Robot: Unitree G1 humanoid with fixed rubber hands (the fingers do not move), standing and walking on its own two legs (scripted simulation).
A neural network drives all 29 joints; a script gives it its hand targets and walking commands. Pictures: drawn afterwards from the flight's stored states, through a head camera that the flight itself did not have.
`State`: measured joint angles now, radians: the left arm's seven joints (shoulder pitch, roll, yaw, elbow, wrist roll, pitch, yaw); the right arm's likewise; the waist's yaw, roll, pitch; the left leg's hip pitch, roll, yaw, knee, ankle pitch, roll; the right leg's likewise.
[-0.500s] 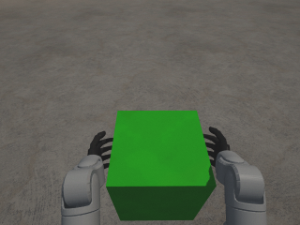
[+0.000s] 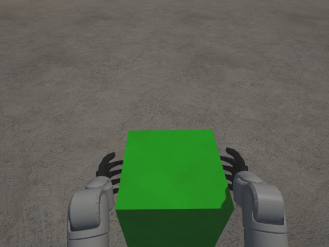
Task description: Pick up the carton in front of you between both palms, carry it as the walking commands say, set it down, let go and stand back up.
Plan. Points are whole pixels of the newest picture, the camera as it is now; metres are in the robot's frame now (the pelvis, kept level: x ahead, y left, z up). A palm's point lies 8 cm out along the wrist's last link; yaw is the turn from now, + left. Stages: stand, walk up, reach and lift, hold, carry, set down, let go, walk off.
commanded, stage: carry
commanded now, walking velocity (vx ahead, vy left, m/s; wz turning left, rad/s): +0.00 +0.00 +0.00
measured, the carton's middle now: (170, 193) +0.29 +0.00 +0.01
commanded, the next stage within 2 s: hold in 1.90 s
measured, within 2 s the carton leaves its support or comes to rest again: neither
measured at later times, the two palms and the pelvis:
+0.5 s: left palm (107, 179) +0.31 +0.16 +0.04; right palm (225, 174) +0.31 -0.14 +0.04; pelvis +0.04 +0.01 -0.01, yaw +0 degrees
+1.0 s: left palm (105, 180) +0.31 +0.16 +0.04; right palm (221, 175) +0.32 -0.13 +0.04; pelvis +0.01 +0.01 -0.01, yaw +1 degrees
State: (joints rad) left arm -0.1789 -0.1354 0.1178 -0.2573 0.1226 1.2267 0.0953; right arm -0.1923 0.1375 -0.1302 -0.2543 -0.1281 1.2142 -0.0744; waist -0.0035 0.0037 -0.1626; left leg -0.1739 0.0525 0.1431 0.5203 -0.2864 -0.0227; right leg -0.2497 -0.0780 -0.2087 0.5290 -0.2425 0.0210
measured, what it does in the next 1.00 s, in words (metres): steps on the spot: right foot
